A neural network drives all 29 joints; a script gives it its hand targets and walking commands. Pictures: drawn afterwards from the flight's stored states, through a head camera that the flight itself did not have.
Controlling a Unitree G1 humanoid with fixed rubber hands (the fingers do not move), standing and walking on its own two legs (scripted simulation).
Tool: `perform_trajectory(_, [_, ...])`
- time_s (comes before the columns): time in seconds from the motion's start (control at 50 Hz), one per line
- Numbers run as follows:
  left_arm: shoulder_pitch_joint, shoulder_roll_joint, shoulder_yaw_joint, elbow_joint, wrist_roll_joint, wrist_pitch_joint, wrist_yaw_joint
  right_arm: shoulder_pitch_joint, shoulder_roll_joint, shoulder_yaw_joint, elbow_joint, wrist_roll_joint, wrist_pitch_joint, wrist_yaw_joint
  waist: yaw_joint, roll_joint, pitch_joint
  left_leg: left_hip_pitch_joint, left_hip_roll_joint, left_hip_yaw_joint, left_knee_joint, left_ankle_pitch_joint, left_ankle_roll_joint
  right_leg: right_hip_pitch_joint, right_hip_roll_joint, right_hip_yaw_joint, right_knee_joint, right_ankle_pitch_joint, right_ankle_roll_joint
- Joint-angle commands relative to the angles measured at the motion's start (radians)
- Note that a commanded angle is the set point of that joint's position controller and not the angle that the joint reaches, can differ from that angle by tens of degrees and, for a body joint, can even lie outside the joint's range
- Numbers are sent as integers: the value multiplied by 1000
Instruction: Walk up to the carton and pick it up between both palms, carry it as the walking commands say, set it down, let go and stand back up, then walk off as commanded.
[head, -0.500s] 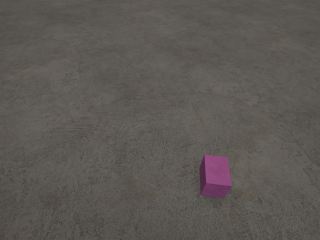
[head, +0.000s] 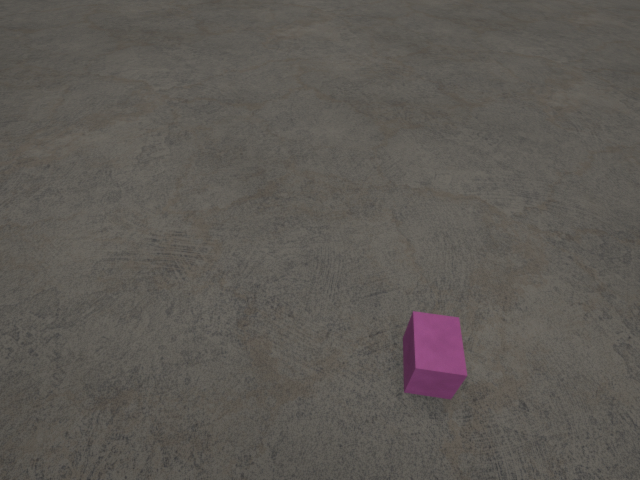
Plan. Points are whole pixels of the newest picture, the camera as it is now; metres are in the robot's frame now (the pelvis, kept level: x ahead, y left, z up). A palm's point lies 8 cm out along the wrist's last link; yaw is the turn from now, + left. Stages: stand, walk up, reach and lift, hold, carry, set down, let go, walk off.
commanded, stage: walk off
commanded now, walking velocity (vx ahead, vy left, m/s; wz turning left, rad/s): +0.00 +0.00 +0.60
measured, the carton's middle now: (431, 354) +0.68 -0.38 -0.68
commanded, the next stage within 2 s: stand in 1.12 s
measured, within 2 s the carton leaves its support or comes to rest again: neither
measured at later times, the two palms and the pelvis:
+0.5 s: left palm out of the picture +0.05 +0.30 -0.13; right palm out of the picture +0.10 -0.22 -0.09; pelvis -0.02 +0.02 +0.01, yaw +12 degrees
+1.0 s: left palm out of the picture -0.02 +0.19 -0.10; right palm out of the picture +0.15 -0.28 -0.13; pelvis -0.02 -0.09 +0.00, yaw +26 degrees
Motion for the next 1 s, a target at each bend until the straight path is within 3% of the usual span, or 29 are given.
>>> perform_trajectory(0.0, [7,198,24,-72,-2,-11,19,-40,-131,-24,-120,-48,14,9,20,-165,57,-270,61,-1,507,-243,-60,10,-420,256,-342,160,-243])
perform_trajectory(0.06, [-119,158,8,-108,-7,-18,5,52,-118,-18,-95,-34,13,17,-61,-150,36,-222,87,19,361,-268,-41,12,-335,82,-205,393,-174])
perform_trajectory(0.08, [-137,176,14,-112,-8,-12,1,64,-116,-12,-86,-34,10,18,-64,-158,32,-180,89,21,247,-259,-24,10,-322,30,-149,393,-148])
perform_trajectory(0.1, [-167,183,17,-106,-7,-1,0,147,-102,-11,-56,-29,5,18,-102,-141,-2,-67,62,38,81,-127,-14,-7,-268,-35,-45,336,-94])
perform_trajectory(0.12, [-163,148,14,-109,-11,6,-4,219,-107,-12,-27,-32,-5,16,-126,-17,3,27,85,-78,-102,44,12,-107,-207,-75,171,171,-36])
perform_trajectory(0.14, [-114,98,6,-136,-22,19,-20,197,-209,-20,-23,-34,-20,10,-71,311,45,53,275,-511,-289,390,52,-319,-11,-93,418,-233,43])
perform_trajectory(0.16, [-108,83,-8,-151,-19,28,-11,209,-268,-23,-18,-29,-20,10,-59,320,54,51,306,-701,-342,536,84,-369,67,16,482,-361,41])
perform_trajectory(0.18, [-127,103,4,-149,-12,39,-18,193,-282,-36,-10,-34,-19,6,-49,259,24,19,301,-664,-347,398,85,-339,46,85,542,-315,27])
perform_trajectory(0.2, [-103,83,-7,-166,-23,33,-15,139,-318,-44,-31,-29,-21,-3,-9,287,5,19,294,-734,-371,354,103,-347,51,138,535,-261,13])
perform_trajectory(0.22, [-106,93,-9,-157,-26,21,-9,87,-306,-50,-51,-27,-18,-11,-14,258,23,25,274,-702,-373,262,116,-364,29,134,540,-199,17])
perform_trajectory(0.26, [-164,113,4,-122,-14,21,-11,83,-252,-45,-54,-36,-12,-10,-38,156,15,70,209,-593,-353,235,56,-336,22,119,508,-137,15])
perform_trajectory(0.3, [-182,121,10,-133,-20,24,-19,152,-224,-41,-30,-30,-8,-12,-53,214,-6,148,192,-608,-339,315,22,-350,42,125,469,-128,19])
perform_trajectory(0.36, [-216,103,8,-139,-25,28,-16,183,-203,-41,-15,-26,-14,-14,-62,228,-33,197,176,-568,-320,399,32,-342,51,111,410,-106,18])
perform_trajectory(0.4, [-208,113,7,-122,-33,29,-16,175,-220,-48,-20,-32,-12,-16,-62,233,-40,209,163,-592,-336,291,8,-322,53,117,383,-109,26])
perform_trajectory(0.5, [-236,132,8,-128,-44,32,-21,157,-229,-53,-37,-35,-2,-13,-62,221,-22,123,128,-622,-350,194,27,-250,70,118,299,-133,25])
perform_trajectory(0.6, [-213,133,3,-122,-48,15,-22,71,-238,-59,-63,-37,9,-11,-39,219,-25,24,136,-659,-325,186,74,-142,78,121,184,-162,13])
perform_trajectory(0.64, [-166,166,15,-106,-47,11,-19,17,-251,-61,-80,-36,16,-3,-17,208,-37,-80,120,-663,-314,171,59,-18,86,130,114,-155,-8])
perform_trajectory(0.68, [-42,140,8,-64,-48,4,-9,-32,-229,-63,-89,-33,17,-9,45,211,-59,-222,62,-567,-275,65,-12,211,81,113,-121,11,-24])
perform_trajectory(0.7, [35,189,12,-40,-40,1,2,-52,-186,-55,-95,-32,12,-13,87,121,-68,-291,8,-466,-201,-38,-55,303,10,144,-238,50,-43])
perform_trajectory(0.72, [58,255,18,-34,-35,-3,7,-17,-150,-53,-99,-28,7,-12,81,-104,-123,-350,-69,-297,6,-187,-89,360,-189,281,-351,-11,-77])
perform_trajectory(0.74, [7,284,25,-56,-23,-2,13,17,-127,-54,-91,-35,11,-14,49,-204,-113,-376,-91,-131,365,-194,-120,236,-425,384,-433,-107,-131])
perform_trajectory(0.76, [-67,297,33,-74,-18,2,22,-20,-165,-58,-106,-46,19,-15,38,-117,-49,-367,-24,-113,548,-197,-127,76,-473,369,-473,-124,-174])
perform_trajectory(0.78, [-119,242,21,-88,-19,2,18,9,-185,-62,-91,-51,24,-7,8,-61,16,-343,18,-110,582,-189,-118,-37,-428,307,-449,-157,-142])
perform_trajectory(0.8, [-173,174,1,-106,-16,-3,17,62,-167,-63,-74,-59,28,1,-48,-27,57,-334,25,-107,618,-183,-108,-54,-391,253,-425,-126,-153])
perform_trajectory(0.82, [-192,158,-7,-119,-21,-5,13,108,-147,-56,-49,-51,34,10,-67,-73,51,-341,25,-97,658,-144,-107,-8,-340,150,-387,-2,-151])
perform_trajectory(0.86, [-150,124,-9,-116,-25,-8,7,118,-169,-55,-33,-44,43,12,-43,-74,13,-349,35,-75,670,-117,-125,66,-327,78,-323,158,-138])
perform_trajectory(0.9, [-119,131,-5,-110,-22,-9,4,83,-160,-44,-51,-41,44,20,-20,-90,-30,-369,49,-29,625,-109,-136,152,-324,31,-308,161,-159])
perform_trajectory(0.92, [-113,159,3,-107,-22,-4,1,78,-134,-36,-53,-28,43,23,-21,-134,-27,-374,53,-17,587,-106,-147,171,-318,9,-306,123,-144])
perform_trajectory(0.98, [-65,146,10,-100,-15,-2,2,-1,-124,-31,-79,-32,44,22,21,-141,-18,-387,91,29,483,-160,-165,225,-376,21,-296,154,-187])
